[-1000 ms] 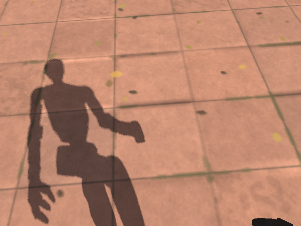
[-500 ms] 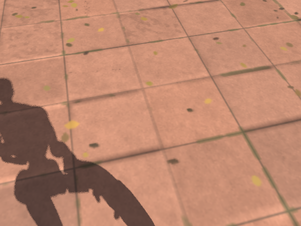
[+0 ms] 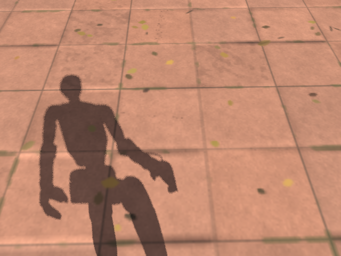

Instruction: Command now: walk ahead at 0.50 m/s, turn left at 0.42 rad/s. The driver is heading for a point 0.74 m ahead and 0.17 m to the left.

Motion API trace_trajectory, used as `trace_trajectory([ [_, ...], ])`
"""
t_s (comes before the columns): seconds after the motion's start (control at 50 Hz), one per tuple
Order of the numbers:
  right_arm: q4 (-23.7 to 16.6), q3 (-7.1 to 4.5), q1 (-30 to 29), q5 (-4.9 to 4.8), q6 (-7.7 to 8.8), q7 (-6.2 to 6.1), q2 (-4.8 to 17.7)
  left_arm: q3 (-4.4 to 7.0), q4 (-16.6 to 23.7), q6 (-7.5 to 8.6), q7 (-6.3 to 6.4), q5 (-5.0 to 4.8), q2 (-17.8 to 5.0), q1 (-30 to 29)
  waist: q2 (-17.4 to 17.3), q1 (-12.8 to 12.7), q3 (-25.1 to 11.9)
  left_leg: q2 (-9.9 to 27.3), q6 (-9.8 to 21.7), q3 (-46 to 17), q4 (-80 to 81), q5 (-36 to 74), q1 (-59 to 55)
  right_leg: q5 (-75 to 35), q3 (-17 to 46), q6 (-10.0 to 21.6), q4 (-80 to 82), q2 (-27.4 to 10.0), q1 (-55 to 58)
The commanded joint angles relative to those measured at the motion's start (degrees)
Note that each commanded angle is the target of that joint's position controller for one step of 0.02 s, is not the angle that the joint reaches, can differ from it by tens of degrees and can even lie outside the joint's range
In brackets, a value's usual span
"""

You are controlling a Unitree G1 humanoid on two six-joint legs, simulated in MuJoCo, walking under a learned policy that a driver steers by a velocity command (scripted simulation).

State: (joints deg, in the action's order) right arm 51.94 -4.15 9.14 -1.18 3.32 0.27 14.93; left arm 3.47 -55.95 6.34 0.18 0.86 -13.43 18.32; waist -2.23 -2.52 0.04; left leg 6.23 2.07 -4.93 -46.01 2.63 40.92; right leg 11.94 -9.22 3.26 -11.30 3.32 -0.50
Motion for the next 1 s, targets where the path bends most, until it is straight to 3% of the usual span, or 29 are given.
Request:
trace_trajectory([
  [0.02,-4.87,0.35,-5.85,0.22,0.58,1.02,1.02,1.62,2.63,0.44,0.92,-0.47,-8.56,-0.42,4.09,-0.64,4.92,-0.23,0.29,2.98,6.11,4.5,-0.68,-16.23,2.74,5.96,5.85,-16.59,-2.83],
  [0.1,-8.92,0.59,-10.87,-0.01,0.54,2.56,1.05,2.12,1.57,-1.42,1.19,-1.18,-9.54,2.43,4.07,-1.67,6.04,-1.34,1.97,6.06,9.81,-3.29,3.27,-24.37,0.74,5.33,0.44,-19.8,7.28],
  [0.14,-10.19,0.01,-9.72,-0.19,0.47,3.31,2.3,2.54,2.4,-2.26,1.55,-1.4,-10.99,0.7,5.91,0.37,3.98,-4.01,3.74,9.45,10.45,-8.96,-2.05,-40.57,-1.19,4.06,-5.37,-20.16,8.6],
  [0.18,-9.2,-1.86,-1.0,-0.39,0.2,3.46,5.73,2.92,3.42,-3.14,2.08,-1.43,-12.58,-1.03,8.0,5.81,-2.21,-8.71,6.32,12.58,10.48,-13.02,-15.63,-57.18,-2.9,2.42,-19.35,-19.17,7.09],
  [0.2,-7.06,-3.79,8.28,-0.5,0.09,2.83,9.25,2.69,4.08,-3.25,2.2,-1.62,-12.45,-1.99,6.5,10.75,-7.15,-10.27,8.67,11.11,14.64,-9.29,-30.18,-52.92,-4.0,0.37,-32.21,-16.72,0.58],
  [0.22,-5.67,-5.53,15.95,-0.32,-0.49,1.33,15.14,1.68,5.79,-2.45,2.0,-0.22,-9.9,-0.81,-3.25,12.05,-13.17,1.15,12.85,-6.84,15.21,-7.62,-47.9,-25.54,-4.14,-2.15,-51.36,-12.93,-15.6],
  [0.24,-7.28,-5.39,13.42,-0.31,-0.01,1.41,17.48,-0.5,8.29,-0.15,0.7,-0.31,-3.01,2.99,-13.19,6.04,-20.08,13.67,24.58,-40.63,25.04,-15.79,-64.13,20.64,5.97,-4.93,-70.2,0.22,-38.0],
  [0.26,-7.28,-3.97,15.01,0.36,0.19,1.51,12.72,0.59,9.43,2.33,-0.31,-2.48,-8.2,-3.76,-5.95,9.82,-19.93,12.61,21.6,-39.34,28.84,-16.84,-64.34,19.29,15.56,-2.95,-72.21,-2.87,-44.49],
  [0.28,-7.45,-3.25,12.69,0.48,0.63,1.34,9.72,0.74,10.92,3.26,-0.63,-3.83,-9.0,-7.66,-3.6,9.25,-12.7,10.55,19.0,-29.88,28.58,-13.49,-58.13,14.71,14.75,-1.51,-69.42,-5.43,-46.97],
  [0.3,-8.34,-2.73,8.26,0.26,1.02,1.5,8.17,0.76,10.64,3.39,-0.23,-2.95,-8.42,-8.23,2.87,6.07,-7.18,7.91,17.0,-22.9,29.17,-7.41,-48.22,10.54,14.29,-1.46,-63.45,-8.09,-44.28],
  [0.32,-9.33,-2.15,4.76,0.36,1.15,1.39,6.26,1.46,10.26,2.83,0.25,-1.41,-9.26,-8.21,3.48,4.0,-4.92,5.95,15.81,-18.2,30.06,-2.46,-41.02,8.54,13.95,-2.03,-58.46,-9.76,-40.14],
  [0.34,-10.2,-1.86,3.26,0.78,1.15,1.17,5.82,1.73,10.4,1.95,0.26,-0.95,-9.18,-7.12,2.42,2.32,-3.86,4.71,15.69,-16.47,31.47,0.02,-36.06,7.33,14.13,-2.64,-56.39,-10.59,-36.46],
  [0.38,-10.52,-2.12,3.43,0.49,1.24,0.6,7.14,1.73,11.09,0.6,0.41,-0.39,-7.8,-6.48,1.68,1.07,-2.65,3.51,16.01,-13.87,33.2,3.73,-31.01,5.85,13.11,-4.53,-51.28,-10.62,-34.43],
  [0.44,-10.36,-2.78,6.04,0.23,1.15,-0.59,9.55,1.28,13.57,-0.09,0.73,0.08,-6.5,-12.44,0.64,2.5,-0.57,1.09,14.64,-9.96,33.97,5.29,-27.56,-3.41,11.71,-6.8,-39.53,-9.06,-35.34],
  [0.5,-9.94,-2.6,8.18,-0.03,0.63,-1.08,8.94,0.43,14.95,0.3,0.03,-0.3,-4.74,-17.77,-1.73,5.09,-0.31,-1.81,11.4,-6.45,32.9,0.65,-26.44,-15.73,10.64,-6.58,-25.54,-6.38,-31.17],
  [0.58,-7.89,-2.17,12.46,-0.05,0.6,-0.93,8.13,0.34,16.87,1.12,-1.18,-1.11,-5.95,-22.42,-3.08,7.62,0.59,1.32,10.4,-9.63,30.62,-3.77,-31.72,-18.98,11.1,-4.77,-19.0,-5.45,-30.24],
  [0.64,-7.33,-2.34,13.22,0.27,0.17,-1.21,8.83,0.88,17.58,1.85,-1.8,-1.08,-8.06,-21.76,-4.23,6.45,0.89,4.69,9.46,-13.18,26.56,0.25,-38.55,-11.66,11.19,-2.12,-16.49,-5.11,-30.56],
  [0.68,-7.83,-2.15,11.56,0.39,-0.18,-1.27,8.64,1.92,15.68,2.23,-1.62,-0.84,-10.01,-14.17,-4.65,2.1,-2.35,2.57,7.72,-11.83,18.93,13.69,-39.69,-9.98,9.0,0.62,-13.62,-3.22,-20.66],
  [0.7,-8.78,-1.36,10.56,0.81,-0.12,-1.08,7.02,2.73,14.15,2.38,-1.39,-0.1,-12.24,-5.98,-2.94,-1.65,-9.35,-0.45,6.09,-9.27,7.75,13.82,-35.07,-12.74,12.87,3.76,-16.09,-7.66,-7.19],
  [0.72,-9.47,-0.3,16.13,0.69,0.47,-1.05,3.85,3.98,12.86,2.18,-1.25,0.6,-16.76,2.89,7.63,-2.11,-18.82,-7.72,2.0,-4.02,-12.37,-1.9,-17.27,-9.78,31.14,11.42,-16.78,-19.44,14.97],
  [0.74,-8.72,0.3,19.51,-0.3,1.09,-0.91,3.11,3.91,10.29,1.44,-1.86,-0.75,-15.27,6.92,20.33,-2.09,-22.06,-11.98,-0.02,-3.54,-25.49,-34.92,-3.5,2.81,51.38,16.21,-8.21,-26.48,22.75],
  [0.76,-9.25,-0.71,14.94,-1.05,1.45,-0.71,8.12,2.56,11.0,1.17,-1.91,-1.96,-11.06,4.3,12.95,-2.98,-13.63,-8.46,0.48,-6.29,-30.37,-33.6,3.13,13.09,49.47,13.62,-6.08,-25.11,17.6],
  [0.78,-10.7,-0.72,9.1,-0.95,1.58,-0.57,8.68,1.88,12.03,0.57,-1.68,-1.55,-9.22,0.11,7.77,-2.57,-6.95,-5.6,0.73,-3.73,-30.0,-28.61,4.04,12.29,41.39,11.31,-5.0,-22.85,9.55],
  [0.8,-11.58,-0.67,5.84,0.0,1.7,-0.5,7.99,1.36,12.35,0.21,-1.75,-0.88,-8.33,-3.18,4.56,-0.95,-1.85,-3.33,0.71,-1.73,-26.02,-24.66,2.8,6.55,35.65,10.54,-3.01,-20.41,1.15],
  [0.84,-11.35,-0.96,6.77,0.66,1.29,-0.49,6.59,0.68,12.51,0.39,-1.84,-0.15,-6.84,-5.48,6.22,1.86,-0.47,-0.44,0.44,-1.02,-20.06,-20.66,-2.69,-2.26,29.28,9.58,-0.59,-16.99,-6.17],
  [0.86,-10.96,-0.79,7.87,0.53,1.02,-0.49,5.49,0.69,12.17,0.51,-1.87,-0.38,-6.9,-5.26,7.15,2.42,-0.86,-0.08,0.13,-0.32,-18.11,-20.07,-4.12,-5.05,26.93,9.78,0.44,-16.06,-7.44],
  [0.9,-11.34,-0.46,7.06,1.0,0.64,-0.86,4.21,0.93,11.37,0.81,-1.66,-0.44,-8.41,-5.02,6.89,3.15,-0.17,-0.21,-1.47,1.29,-13.23,-18.77,-4.74,-23.48,21.85,10.63,0.5,-15.9,-9.26],
  [0.94,-12.07,0.11,4.81,1.53,0.7,-1.04,2.84,1.21,10.59,0.34,-1.06,-0.48,-9.52,-4.87,6.15,3.19,-1.02,-0.66,-2.72,2.57,-5.39,-13.81,-6.59,-37.45,16.12,9.83,-0.9,-14.54,-9.66],
  [1.0,-12.47,0.66,0.39,1.22,0.94,-0.59,1.74,1.23,9.35,-0.78,-0.39,-1.04,-10.15,-2.77,7.06,1.16,-2.69,-3.13,-2.79,4.64,6.3,-2.01,-12.26,-39.77,10.94,7.4,-1.96,-11.73,-9.58],
])
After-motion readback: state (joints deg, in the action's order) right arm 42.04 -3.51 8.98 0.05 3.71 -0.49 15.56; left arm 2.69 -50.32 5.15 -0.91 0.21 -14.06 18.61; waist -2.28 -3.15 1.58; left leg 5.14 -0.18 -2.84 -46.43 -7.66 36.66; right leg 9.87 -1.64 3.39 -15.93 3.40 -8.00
